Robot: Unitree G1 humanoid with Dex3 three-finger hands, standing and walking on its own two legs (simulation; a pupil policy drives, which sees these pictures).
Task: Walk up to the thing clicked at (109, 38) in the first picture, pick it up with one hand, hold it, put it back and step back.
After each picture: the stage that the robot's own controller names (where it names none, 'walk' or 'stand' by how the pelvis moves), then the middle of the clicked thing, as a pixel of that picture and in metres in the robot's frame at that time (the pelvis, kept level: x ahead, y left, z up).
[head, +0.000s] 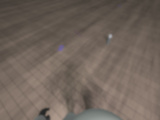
stand; (109, 39) +1.78 -0.46 -0.66
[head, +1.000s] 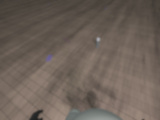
walk; (97, 43) +1.68 -0.05 -0.63
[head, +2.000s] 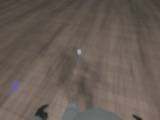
walk; (79, 55) +1.10 +0.23 -0.64
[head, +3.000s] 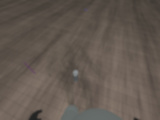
walk; (75, 76) +0.66 +0.19 -0.63
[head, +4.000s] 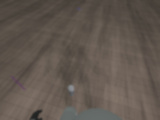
stand; (71, 90) +0.42 +0.18 -0.63
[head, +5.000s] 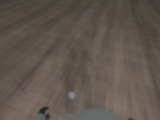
stand; (72, 97) +0.36 +0.19 -0.65
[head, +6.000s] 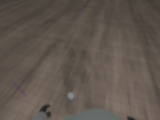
stand; (71, 98) +0.35 +0.20 -0.66
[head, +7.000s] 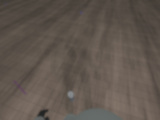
stand; (71, 96) +0.36 +0.20 -0.66
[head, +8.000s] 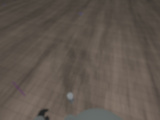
stand; (70, 98) +0.35 +0.21 -0.66
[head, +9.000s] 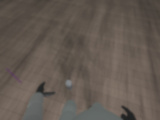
go down; (69, 85) +0.38 +0.20 -0.60
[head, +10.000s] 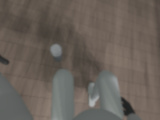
go down; (57, 54) +0.44 +0.23 -0.23
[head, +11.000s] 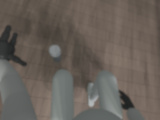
close in; (56, 55) +0.44 +0.22 -0.23
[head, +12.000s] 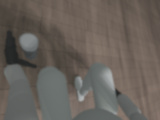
close; (30, 49) +0.43 +0.26 -0.16
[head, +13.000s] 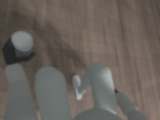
lift; (24, 48) +0.42 +0.27 -0.16
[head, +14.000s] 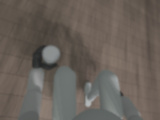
lift; (49, 58) +0.35 +0.26 -0.08
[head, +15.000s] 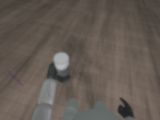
hold; (63, 70) +0.32 +0.17 +0.07
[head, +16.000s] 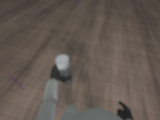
hold; (65, 72) +0.32 +0.16 +0.04
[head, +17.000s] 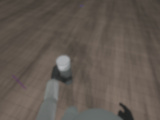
hold; (66, 72) +0.32 +0.16 +0.04
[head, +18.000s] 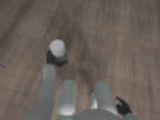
crouch; (61, 56) +0.42 +0.18 -0.03
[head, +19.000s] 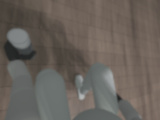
lower; (25, 48) +0.44 +0.27 -0.17
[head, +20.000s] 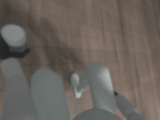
lower; (18, 44) +0.44 +0.28 -0.17
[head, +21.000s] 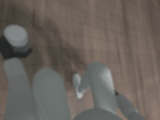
lower; (21, 45) +0.44 +0.28 -0.17
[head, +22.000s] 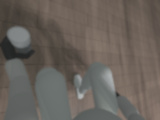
lower; (23, 46) +0.43 +0.28 -0.16
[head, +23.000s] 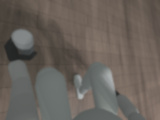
loosen; (26, 48) +0.43 +0.27 -0.16
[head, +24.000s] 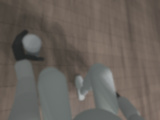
open; (32, 49) +0.43 +0.26 -0.17
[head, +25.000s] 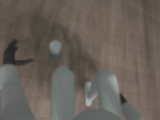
stand; (54, 52) +0.44 +0.23 -0.20
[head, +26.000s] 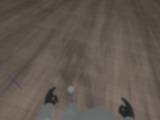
stand; (71, 92) +0.37 +0.17 -0.57
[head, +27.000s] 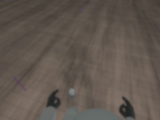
stand; (72, 94) +0.38 +0.18 -0.60
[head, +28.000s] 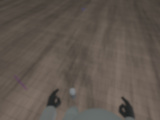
stand; (72, 94) +0.38 +0.17 -0.60
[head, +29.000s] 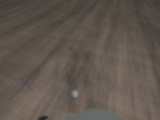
walk; (75, 96) +0.40 +0.17 -0.65
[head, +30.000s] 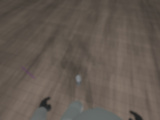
walk; (78, 80) +0.49 +0.13 -0.64
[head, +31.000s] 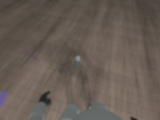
walk; (77, 62) +0.80 +0.17 -0.63
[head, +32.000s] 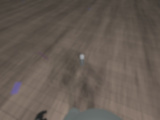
stand; (82, 60) +1.02 +0.17 -0.64
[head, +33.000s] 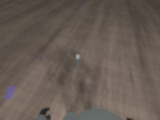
stand; (77, 60) +0.99 +0.20 -0.66
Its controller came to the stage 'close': yes
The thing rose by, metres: 0.69
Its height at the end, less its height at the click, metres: +0.00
